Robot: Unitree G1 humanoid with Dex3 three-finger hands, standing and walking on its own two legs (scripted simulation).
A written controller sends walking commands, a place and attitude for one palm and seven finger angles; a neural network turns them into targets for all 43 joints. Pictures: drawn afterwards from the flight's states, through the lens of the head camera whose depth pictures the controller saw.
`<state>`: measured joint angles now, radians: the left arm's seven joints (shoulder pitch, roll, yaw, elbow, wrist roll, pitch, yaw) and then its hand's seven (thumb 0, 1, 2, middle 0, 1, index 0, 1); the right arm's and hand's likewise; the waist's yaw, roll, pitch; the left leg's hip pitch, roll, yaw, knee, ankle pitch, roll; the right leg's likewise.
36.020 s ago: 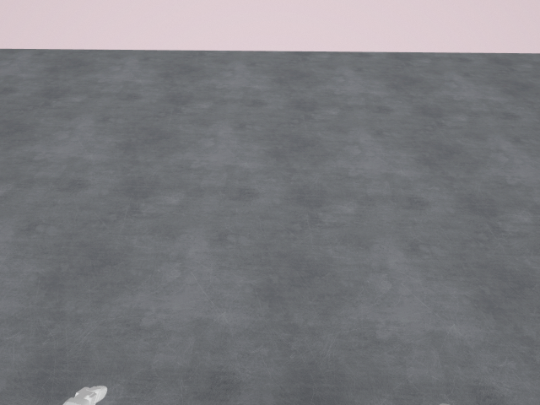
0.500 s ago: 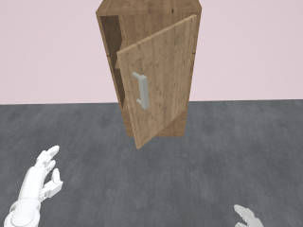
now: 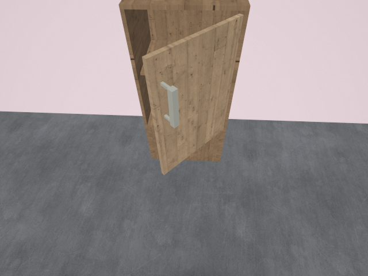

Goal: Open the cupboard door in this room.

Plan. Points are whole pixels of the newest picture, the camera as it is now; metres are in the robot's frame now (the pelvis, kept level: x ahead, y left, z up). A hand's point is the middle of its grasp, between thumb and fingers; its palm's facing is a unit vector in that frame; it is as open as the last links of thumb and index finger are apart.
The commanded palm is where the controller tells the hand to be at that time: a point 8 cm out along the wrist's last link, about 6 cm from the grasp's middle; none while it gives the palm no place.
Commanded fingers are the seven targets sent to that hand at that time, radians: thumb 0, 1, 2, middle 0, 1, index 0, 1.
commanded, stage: let the arm hang, fingers relaxed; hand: left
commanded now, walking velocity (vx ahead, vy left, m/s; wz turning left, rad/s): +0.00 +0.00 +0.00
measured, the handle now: (169, 105) +0.61 +0.09 -0.01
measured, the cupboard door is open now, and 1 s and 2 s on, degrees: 46 46 46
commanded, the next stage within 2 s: look to check the result in 0.48 s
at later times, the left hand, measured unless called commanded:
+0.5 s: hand out of the picture +0.06 +0.18 -0.17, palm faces +0.02 -0.98 -0.21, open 7.4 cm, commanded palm none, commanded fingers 0.00 0.90 0.90 -0.20 -0.30 -0.20 -0.30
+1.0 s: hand out of the picture +0.06 +0.19 -0.16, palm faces +0.03 -0.97 -0.26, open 7.4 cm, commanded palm none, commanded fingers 0.00 0.90 0.90 -0.20 -0.30 -0.20 -0.30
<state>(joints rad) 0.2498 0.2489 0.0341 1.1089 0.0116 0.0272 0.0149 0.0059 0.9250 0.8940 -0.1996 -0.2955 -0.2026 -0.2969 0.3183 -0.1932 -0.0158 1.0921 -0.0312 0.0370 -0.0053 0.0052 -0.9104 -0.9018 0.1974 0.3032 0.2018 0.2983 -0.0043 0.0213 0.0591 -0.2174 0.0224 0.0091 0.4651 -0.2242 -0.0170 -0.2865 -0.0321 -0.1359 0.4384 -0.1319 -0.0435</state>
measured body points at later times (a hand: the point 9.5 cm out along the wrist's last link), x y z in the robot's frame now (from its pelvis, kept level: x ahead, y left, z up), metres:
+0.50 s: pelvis +0.02 +0.00 +0.00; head +0.03 -0.01 +0.45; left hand +0.06 +0.23 -0.15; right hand +0.01 -0.23 -0.16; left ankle +0.02 +0.13 -0.74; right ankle +0.07 -0.10 -0.74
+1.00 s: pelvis +0.03 -0.01 +0.01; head +0.05 -0.02 +0.46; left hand +0.06 +0.24 -0.14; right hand +0.04 -0.24 -0.16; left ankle +0.02 +0.13 -0.74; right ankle +0.07 -0.10 -0.74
